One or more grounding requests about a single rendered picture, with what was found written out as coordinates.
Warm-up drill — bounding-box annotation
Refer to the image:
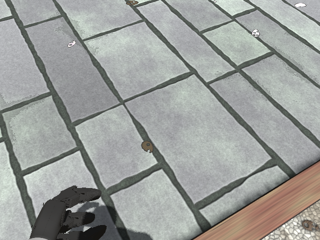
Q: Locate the left robot hand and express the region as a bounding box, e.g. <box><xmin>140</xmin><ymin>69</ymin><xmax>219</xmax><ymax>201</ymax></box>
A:
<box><xmin>29</xmin><ymin>185</ymin><xmax>107</xmax><ymax>240</ymax></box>

